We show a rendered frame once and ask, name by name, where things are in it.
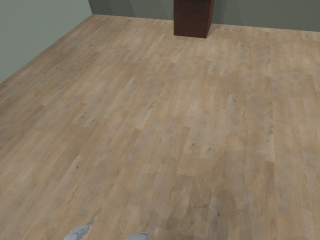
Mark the left robot hand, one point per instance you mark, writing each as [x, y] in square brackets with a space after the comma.
[77, 233]

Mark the cabinet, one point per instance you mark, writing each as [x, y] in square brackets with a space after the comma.
[192, 18]

